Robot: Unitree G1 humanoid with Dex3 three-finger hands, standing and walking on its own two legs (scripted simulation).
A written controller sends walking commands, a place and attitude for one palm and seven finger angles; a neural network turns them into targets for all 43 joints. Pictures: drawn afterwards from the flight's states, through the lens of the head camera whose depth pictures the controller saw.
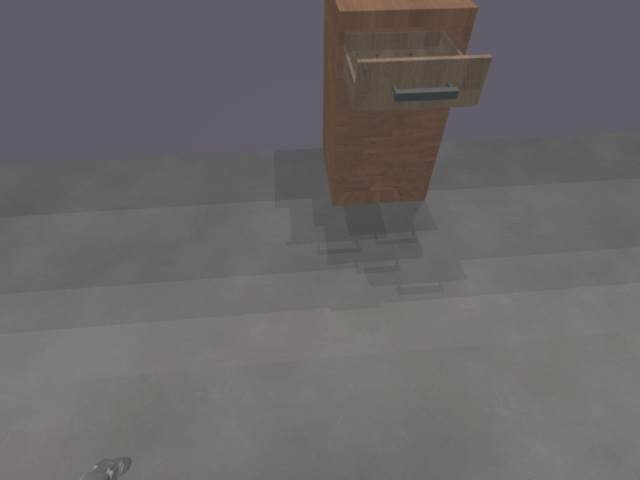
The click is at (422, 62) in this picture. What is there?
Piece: drawer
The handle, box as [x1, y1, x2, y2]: [392, 82, 458, 101]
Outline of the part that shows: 458,90 456,87 453,87 449,82 447,82 446,87 439,88 397,89 395,85 392,85 392,89 394,92 393,97 395,101 456,98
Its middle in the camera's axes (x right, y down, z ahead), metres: +0.30 -0.43 +1.12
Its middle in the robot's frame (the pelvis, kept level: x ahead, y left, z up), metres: +1.13 -0.25 -0.08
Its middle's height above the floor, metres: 0.69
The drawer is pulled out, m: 0.23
